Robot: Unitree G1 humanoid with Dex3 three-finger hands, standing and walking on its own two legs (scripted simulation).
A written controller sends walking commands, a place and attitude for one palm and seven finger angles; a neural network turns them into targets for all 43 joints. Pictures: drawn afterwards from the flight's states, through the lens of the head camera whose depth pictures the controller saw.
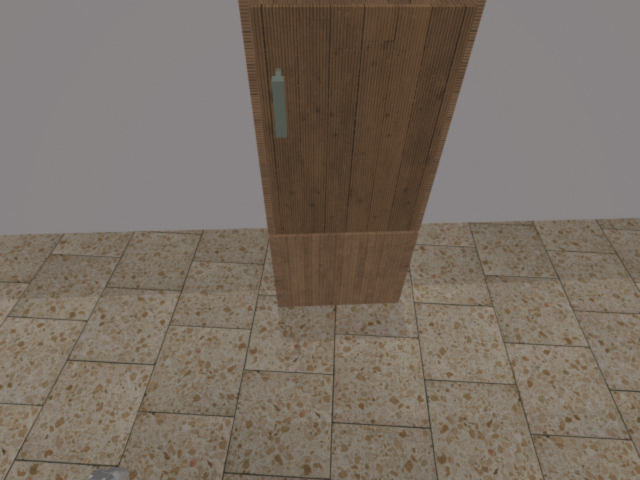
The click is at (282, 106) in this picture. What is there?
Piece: cupboard door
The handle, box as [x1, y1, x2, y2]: [271, 69, 286, 137]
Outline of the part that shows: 276,69 276,73 274,76 272,76 271,79 276,137 286,136 283,76 280,75 280,69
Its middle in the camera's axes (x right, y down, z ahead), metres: -0.09 -0.28 +0.79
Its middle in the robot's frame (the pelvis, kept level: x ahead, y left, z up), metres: +0.79 +0.13 +0.08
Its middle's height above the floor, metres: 0.85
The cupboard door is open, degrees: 0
